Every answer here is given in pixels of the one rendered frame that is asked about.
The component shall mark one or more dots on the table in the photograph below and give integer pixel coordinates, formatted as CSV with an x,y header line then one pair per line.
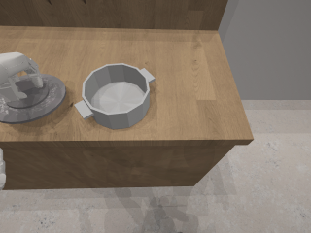
x,y
195,114

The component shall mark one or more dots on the pot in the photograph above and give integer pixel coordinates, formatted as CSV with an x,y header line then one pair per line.
x,y
116,95

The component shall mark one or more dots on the knob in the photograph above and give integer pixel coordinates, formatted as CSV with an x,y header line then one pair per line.
x,y
26,86

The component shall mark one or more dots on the left robot hand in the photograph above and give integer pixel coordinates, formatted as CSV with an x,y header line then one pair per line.
x,y
15,62

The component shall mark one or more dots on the lid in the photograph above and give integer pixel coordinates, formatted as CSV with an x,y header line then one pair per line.
x,y
37,105

